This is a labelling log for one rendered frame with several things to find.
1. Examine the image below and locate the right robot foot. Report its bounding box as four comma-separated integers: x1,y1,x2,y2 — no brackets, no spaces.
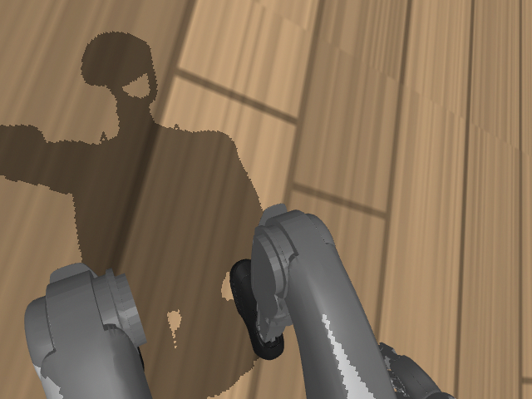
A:
229,259,284,360

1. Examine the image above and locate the right robot hand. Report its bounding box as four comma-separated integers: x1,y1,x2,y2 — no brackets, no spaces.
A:
378,342,442,399

